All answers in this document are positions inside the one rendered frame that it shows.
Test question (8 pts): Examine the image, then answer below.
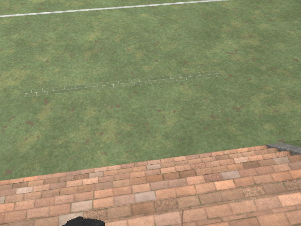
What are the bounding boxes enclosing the stairs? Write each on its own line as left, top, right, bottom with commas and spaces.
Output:
0, 145, 301, 226

